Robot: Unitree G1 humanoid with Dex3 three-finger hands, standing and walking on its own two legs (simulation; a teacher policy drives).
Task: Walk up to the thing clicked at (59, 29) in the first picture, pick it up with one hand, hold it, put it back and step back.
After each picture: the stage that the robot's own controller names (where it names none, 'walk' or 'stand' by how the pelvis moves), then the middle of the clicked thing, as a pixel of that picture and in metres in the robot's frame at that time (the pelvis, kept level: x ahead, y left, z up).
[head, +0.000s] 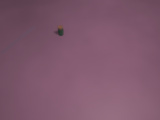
stand; (60, 30) +1.54 +0.22 -0.72
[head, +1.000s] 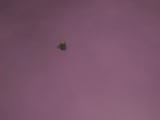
walk; (63, 45) +1.40 +0.29 -0.71
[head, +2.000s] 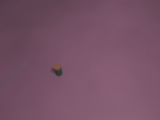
walk; (58, 70) +0.89 +0.29 -0.72
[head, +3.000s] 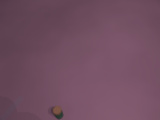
walk; (58, 112) +0.51 +0.23 -0.72
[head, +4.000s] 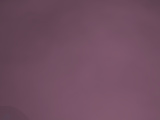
stand; out of the picture +0.39 +0.22 -0.72
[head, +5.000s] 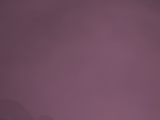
stand; out of the picture +0.36 +0.21 -0.73
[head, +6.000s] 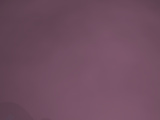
stand; out of the picture +0.37 +0.20 -0.73
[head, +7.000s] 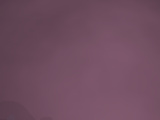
stand; out of the picture +0.37 +0.20 -0.73
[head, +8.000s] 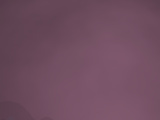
stand; out of the picture +0.36 +0.20 -0.73
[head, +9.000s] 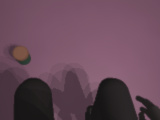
go down; (22, 56) +0.45 +0.24 -0.36
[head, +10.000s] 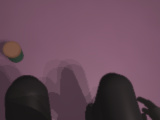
go down; (14, 52) +0.43 +0.26 -0.30
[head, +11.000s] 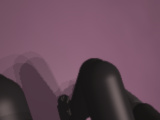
close in; out of the picture +0.42 +0.31 -0.23
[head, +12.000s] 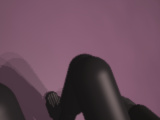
close; out of the picture +0.41 +0.32 -0.22
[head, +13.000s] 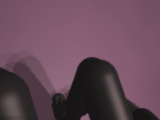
lift; out of the picture +0.38 +0.29 -0.20
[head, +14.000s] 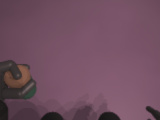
lift; (22, 83) +0.33 +0.19 -0.01
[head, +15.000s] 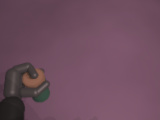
hold; (37, 86) +0.33 +0.15 +0.01
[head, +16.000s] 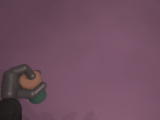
hold; (34, 88) +0.33 +0.17 -0.01
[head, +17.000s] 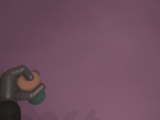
crouch; (32, 89) +0.32 +0.17 -0.01
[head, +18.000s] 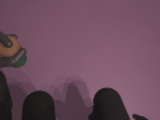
crouch; (13, 53) +0.42 +0.22 -0.09
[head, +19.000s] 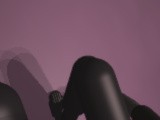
lower; out of the picture +0.40 +0.33 -0.23
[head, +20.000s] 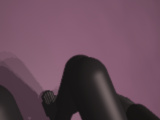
lower; out of the picture +0.41 +0.33 -0.23
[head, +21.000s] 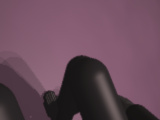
lower; out of the picture +0.41 +0.33 -0.23
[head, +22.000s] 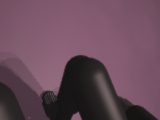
lower; out of the picture +0.41 +0.33 -0.23
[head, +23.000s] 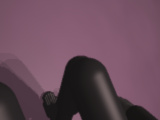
loosen; out of the picture +0.41 +0.33 -0.23
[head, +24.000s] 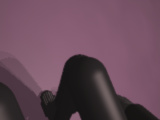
withdraw; out of the picture +0.40 +0.32 -0.23
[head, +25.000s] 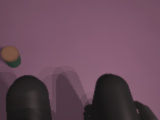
walk; (12, 57) +0.44 +0.28 -0.30
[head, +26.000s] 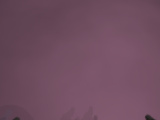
stand; out of the picture +0.38 +0.19 -0.66
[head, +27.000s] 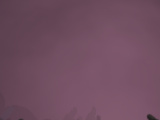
stand; out of the picture +0.40 +0.20 -0.67
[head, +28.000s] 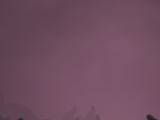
stand; out of the picture +0.40 +0.20 -0.67
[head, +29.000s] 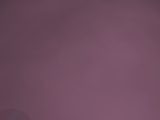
stand; out of the picture +0.41 +0.19 -0.72
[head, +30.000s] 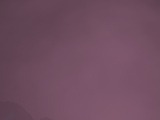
stand; out of the picture +0.37 +0.21 -0.73
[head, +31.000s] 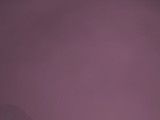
walk; out of the picture +0.38 +0.21 -0.73
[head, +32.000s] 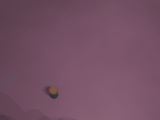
walk; (53, 92) +0.55 +0.16 -0.71
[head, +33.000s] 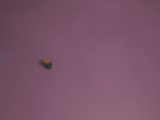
walk; (47, 63) +0.78 +0.27 -0.69
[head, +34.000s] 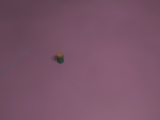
stand; (60, 57) +1.00 +0.23 -0.70
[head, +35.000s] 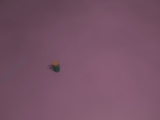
stand; (56, 66) +1.02 +0.24 -0.73
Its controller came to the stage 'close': yes
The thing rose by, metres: 0.71
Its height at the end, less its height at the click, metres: +0.00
